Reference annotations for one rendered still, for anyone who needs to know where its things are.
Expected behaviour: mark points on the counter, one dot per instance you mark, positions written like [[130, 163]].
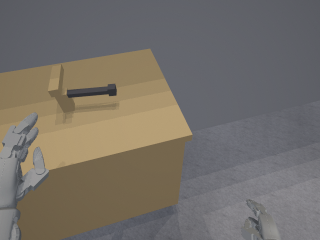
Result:
[[110, 158]]

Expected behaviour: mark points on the right robot hand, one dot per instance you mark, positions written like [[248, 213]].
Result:
[[264, 228]]

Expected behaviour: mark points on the left robot hand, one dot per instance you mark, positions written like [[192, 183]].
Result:
[[15, 150]]

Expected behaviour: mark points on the robot left forearm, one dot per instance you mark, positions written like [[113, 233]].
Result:
[[9, 230]]

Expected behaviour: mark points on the tap lever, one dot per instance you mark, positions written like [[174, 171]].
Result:
[[110, 90]]

